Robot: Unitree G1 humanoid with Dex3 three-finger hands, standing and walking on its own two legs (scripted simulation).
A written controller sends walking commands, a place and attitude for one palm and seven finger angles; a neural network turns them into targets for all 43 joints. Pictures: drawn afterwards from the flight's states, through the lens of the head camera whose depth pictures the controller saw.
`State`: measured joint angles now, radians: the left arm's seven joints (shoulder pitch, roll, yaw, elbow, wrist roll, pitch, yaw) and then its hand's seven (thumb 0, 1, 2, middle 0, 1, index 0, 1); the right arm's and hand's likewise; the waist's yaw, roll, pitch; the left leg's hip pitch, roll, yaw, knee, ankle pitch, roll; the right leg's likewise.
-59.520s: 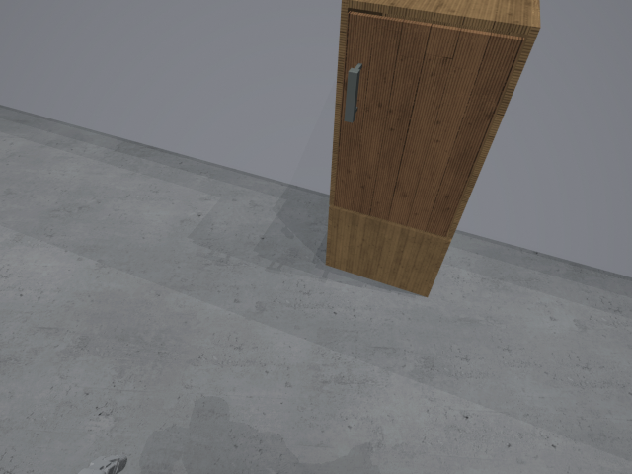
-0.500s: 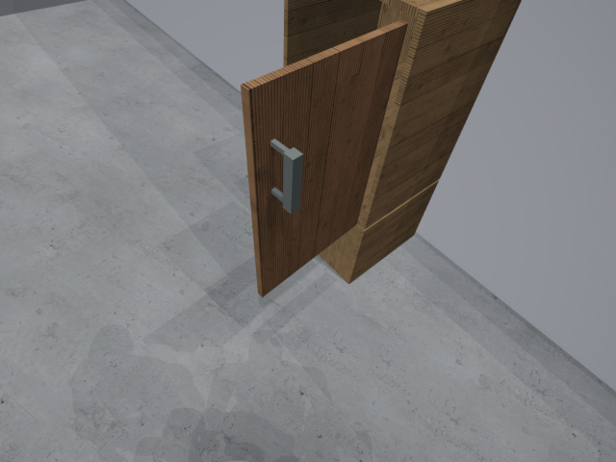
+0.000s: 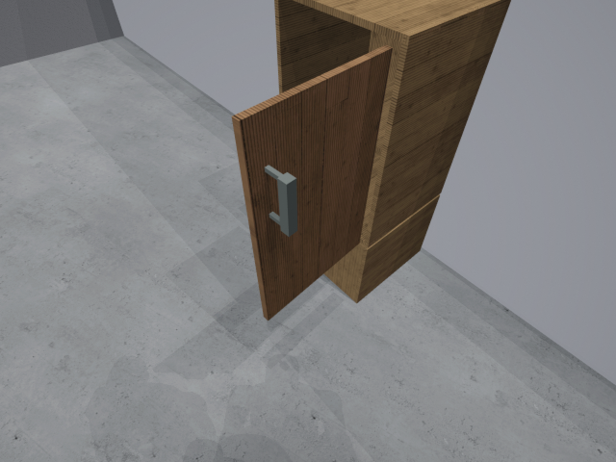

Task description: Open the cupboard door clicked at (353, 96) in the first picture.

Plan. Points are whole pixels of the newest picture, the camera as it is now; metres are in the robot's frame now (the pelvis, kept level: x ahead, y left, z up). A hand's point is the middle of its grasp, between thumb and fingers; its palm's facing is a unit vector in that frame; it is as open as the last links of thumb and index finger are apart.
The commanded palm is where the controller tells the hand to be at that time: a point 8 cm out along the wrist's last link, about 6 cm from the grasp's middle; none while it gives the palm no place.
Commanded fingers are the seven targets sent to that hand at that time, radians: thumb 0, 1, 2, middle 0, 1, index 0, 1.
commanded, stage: let the arm hang, fingers relaxed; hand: left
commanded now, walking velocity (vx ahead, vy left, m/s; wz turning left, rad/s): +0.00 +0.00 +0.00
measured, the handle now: (280, 200) +0.54 +0.08 +0.01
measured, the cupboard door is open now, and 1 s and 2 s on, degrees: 94 94 94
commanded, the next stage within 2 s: look to check the result in 0.20 s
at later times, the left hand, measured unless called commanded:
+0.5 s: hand out of the picture -0.02 +0.16 -0.17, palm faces +0.06 -0.98 -0.17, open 7.4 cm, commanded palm none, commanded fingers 0.00 0.90 0.90 -0.20 -0.30 -0.20 -0.30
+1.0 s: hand out of the picture +0.00 +0.15 -0.17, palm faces +0.06 -0.98 -0.17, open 7.4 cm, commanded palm none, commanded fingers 0.00 0.90 0.90 -0.20 -0.30 -0.20 -0.30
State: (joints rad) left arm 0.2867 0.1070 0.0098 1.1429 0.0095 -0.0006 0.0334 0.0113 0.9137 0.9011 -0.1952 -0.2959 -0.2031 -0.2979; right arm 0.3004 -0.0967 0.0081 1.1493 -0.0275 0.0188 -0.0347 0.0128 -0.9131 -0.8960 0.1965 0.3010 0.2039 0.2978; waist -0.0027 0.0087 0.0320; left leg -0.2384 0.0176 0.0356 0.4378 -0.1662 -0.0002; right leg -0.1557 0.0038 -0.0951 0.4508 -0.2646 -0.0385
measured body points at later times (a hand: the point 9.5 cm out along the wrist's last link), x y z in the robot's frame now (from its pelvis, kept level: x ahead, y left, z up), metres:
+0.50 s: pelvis +0.01 +0.00 +0.00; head +0.03 +0.00 +0.45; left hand -0.02 +0.21 -0.16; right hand +0.01 -0.21 -0.16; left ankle +0.04 +0.12 -0.74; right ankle -0.01 -0.09 -0.74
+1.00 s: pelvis +0.02 -0.01 +0.00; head +0.04 -0.02 +0.45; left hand +0.00 +0.20 -0.16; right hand +0.01 -0.22 -0.16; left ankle +0.04 +0.12 -0.74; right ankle -0.01 -0.09 -0.74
